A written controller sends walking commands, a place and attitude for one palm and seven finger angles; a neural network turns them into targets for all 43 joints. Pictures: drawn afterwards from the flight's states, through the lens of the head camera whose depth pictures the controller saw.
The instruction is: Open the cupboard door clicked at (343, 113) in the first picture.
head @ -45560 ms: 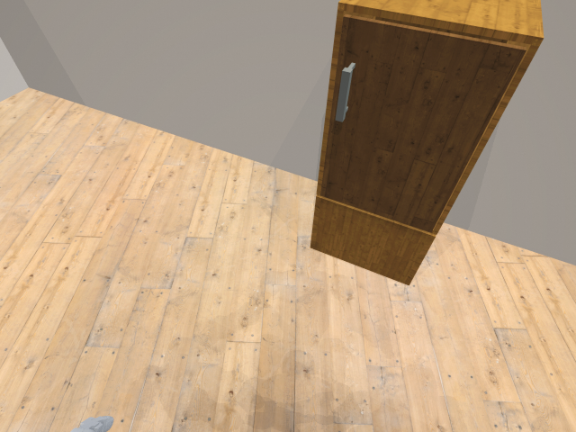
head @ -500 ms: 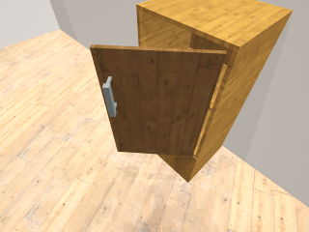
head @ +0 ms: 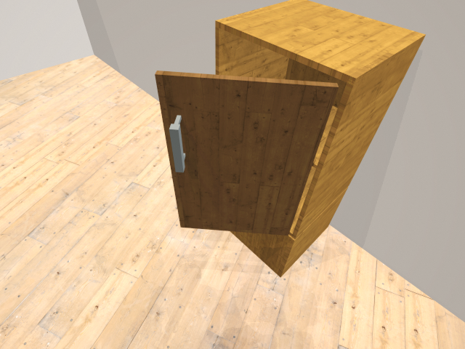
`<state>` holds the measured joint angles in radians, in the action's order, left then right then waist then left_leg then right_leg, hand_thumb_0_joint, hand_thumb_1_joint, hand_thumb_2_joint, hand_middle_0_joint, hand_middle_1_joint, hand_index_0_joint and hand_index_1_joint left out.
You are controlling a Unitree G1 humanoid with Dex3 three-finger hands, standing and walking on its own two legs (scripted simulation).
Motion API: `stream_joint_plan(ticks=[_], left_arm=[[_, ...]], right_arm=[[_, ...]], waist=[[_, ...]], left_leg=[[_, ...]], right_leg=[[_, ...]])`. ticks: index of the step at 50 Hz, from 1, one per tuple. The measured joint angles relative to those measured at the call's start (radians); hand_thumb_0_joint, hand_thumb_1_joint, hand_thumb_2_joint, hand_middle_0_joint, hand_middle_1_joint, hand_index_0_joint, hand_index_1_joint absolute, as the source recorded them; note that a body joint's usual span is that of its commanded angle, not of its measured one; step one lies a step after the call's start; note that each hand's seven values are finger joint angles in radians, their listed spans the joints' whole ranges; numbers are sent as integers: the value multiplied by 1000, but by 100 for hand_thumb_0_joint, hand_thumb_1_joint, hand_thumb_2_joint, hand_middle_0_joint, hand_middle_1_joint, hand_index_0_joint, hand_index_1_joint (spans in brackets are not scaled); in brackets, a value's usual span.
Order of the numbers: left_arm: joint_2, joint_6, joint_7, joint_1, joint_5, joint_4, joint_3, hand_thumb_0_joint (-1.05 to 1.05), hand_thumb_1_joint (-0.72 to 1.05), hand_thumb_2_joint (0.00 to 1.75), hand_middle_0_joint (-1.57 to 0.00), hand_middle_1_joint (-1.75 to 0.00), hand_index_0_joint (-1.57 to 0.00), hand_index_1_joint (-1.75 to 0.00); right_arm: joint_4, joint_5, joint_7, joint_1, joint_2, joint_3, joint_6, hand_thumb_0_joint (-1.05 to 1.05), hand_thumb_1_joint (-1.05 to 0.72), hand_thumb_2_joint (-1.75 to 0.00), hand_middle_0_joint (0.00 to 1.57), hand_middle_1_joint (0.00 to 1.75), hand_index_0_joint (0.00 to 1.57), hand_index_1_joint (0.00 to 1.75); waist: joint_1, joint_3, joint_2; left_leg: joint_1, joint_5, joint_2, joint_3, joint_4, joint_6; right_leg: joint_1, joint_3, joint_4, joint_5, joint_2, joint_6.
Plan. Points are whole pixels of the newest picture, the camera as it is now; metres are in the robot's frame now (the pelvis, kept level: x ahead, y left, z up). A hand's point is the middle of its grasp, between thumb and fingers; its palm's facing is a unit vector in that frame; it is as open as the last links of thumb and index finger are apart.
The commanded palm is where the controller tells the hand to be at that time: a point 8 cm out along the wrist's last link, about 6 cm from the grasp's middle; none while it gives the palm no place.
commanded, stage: come to a stop and stand still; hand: left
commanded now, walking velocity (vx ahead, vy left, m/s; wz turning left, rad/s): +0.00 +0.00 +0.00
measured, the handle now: (179, 144) +0.57 +0.17 +0.02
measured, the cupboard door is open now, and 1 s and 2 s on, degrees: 42 42 42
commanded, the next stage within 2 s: look again from close up in 1.56 s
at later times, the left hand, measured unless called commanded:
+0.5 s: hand out of the picture -0.07 +0.16 -0.18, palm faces +0.07 -0.99 -0.16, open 7.4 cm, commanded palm none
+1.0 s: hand out of the picture -0.06 +0.22 -0.17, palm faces +0.02 -0.98 -0.19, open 7.3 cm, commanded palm none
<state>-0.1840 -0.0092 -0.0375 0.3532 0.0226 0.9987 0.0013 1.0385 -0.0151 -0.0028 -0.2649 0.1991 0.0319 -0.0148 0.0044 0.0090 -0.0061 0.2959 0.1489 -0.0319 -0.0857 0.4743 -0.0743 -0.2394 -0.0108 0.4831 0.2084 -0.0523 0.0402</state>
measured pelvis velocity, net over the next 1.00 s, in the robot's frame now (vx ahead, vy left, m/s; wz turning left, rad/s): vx -0.10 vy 0.04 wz -0.07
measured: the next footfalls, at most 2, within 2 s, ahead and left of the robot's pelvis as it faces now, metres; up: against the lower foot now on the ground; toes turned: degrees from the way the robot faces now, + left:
right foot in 1.06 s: -0.15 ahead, -0.05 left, +0.00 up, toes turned -7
left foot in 1.28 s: -0.04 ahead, +0.15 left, +0.00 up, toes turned +0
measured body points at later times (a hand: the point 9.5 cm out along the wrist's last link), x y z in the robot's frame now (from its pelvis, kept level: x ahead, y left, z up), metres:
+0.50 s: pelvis -0.04 +0.01 +0.00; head -0.04 +0.01 +0.45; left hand -0.07 +0.21 -0.16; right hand -0.03 -0.21 -0.16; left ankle +0.07 +0.07 -0.73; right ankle +0.03 -0.15 -0.73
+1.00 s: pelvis -0.10 +0.04 +0.01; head -0.13 +0.06 +0.46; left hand -0.06 +0.27 -0.15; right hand -0.12 -0.17 -0.15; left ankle +0.01 +0.08 -0.73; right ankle -0.17 -0.06 -0.70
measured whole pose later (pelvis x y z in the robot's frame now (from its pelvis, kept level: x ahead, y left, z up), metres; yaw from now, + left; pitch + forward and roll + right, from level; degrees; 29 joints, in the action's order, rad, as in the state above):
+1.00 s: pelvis -0.10 +0.04 +0.01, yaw -4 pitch -1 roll -2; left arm -0.16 -0.04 -0.03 0.35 0.01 1.00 -0.07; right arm 1.09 -0.04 0.03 -0.34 0.12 0.05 -0.02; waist 0.03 -0.06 0.01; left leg 0.29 0.08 -0.05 -0.10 0.31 -0.08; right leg -0.17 -0.05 0.67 0.47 0.03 -0.04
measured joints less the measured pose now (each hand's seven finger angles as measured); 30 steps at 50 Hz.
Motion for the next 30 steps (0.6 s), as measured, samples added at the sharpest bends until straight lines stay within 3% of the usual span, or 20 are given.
stream_joint_plan(ticks=[21, 30], left_arm=[[68, 10, -4, 44, 5, 70, -11, 0, 91, 90, -20, -30, -20, -30], [86, 2, -1, 53, 8, 64, -24, 0, 91, 90, -20, -30, -20, -30]], right_arm=[[71, 5, 9, -22, -68, 7, -3, 0, -91, -90, 20, 30, 20, 30], [62, 3, 12, -1, -63, 20, -15, 1, -92, -90, 20, 30, 20, 30]], waist=[[-1, 15, 10], [-8, 17, 12]], left_leg=[[27, -10, -9, 3, -17, -1], [60, 62, -16, 7, 11, 15]], right_leg=[[-35, 23, 3, 10, 8, -11], [-65, 46, 24, 55, 15, -18]])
